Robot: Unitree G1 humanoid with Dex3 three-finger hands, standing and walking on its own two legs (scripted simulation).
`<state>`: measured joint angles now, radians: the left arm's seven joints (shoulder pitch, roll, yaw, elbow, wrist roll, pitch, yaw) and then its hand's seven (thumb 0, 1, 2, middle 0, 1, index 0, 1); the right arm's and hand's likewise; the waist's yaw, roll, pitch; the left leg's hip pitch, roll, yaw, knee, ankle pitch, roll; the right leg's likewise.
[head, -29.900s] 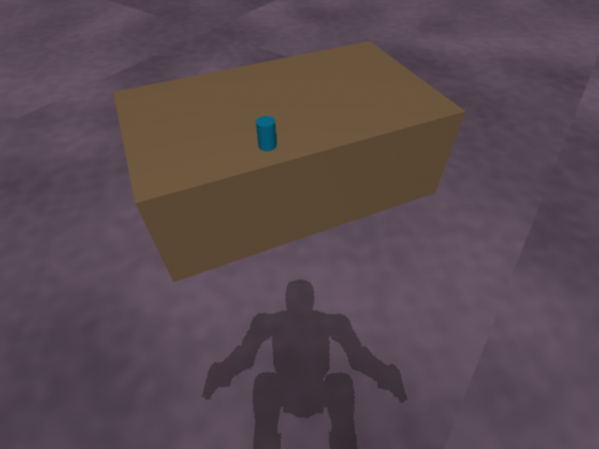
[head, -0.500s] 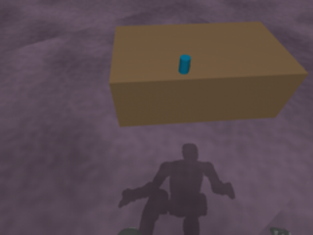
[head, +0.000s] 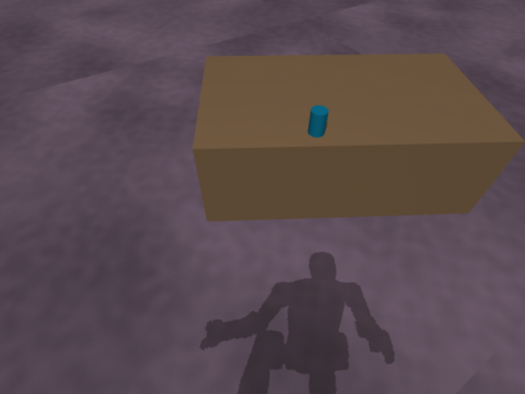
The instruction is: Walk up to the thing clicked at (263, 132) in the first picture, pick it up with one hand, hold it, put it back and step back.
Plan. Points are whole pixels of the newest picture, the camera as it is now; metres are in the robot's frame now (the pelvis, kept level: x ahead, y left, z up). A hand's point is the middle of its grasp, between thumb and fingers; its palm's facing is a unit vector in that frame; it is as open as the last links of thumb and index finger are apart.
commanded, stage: step back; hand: right
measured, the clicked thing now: (317, 121) +1.09 -0.19 -0.26
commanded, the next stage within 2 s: stand in 0.36 s
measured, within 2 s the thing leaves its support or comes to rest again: neither
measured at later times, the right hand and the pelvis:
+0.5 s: hand (421, 392) +0.16 -0.24 -0.13, palm faces -0.03 +0.93 -0.36, open 7.4 cm; pelvis +0.04 +0.00 +0.01, yaw +1 degrees
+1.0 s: hand out of the picture +0.10 -0.26 -0.14, palm faces -0.03 +0.94 -0.33, open 7.4 cm; pelvis +0.02 -0.01 +0.02, yaw +1 degrees
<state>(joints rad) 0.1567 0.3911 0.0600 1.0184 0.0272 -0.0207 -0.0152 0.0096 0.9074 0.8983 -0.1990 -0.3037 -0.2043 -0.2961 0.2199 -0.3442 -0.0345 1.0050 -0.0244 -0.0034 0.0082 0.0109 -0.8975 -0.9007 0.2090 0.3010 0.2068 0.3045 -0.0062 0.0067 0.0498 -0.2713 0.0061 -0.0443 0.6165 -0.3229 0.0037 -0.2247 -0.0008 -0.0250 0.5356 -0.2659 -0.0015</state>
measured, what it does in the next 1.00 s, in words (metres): stands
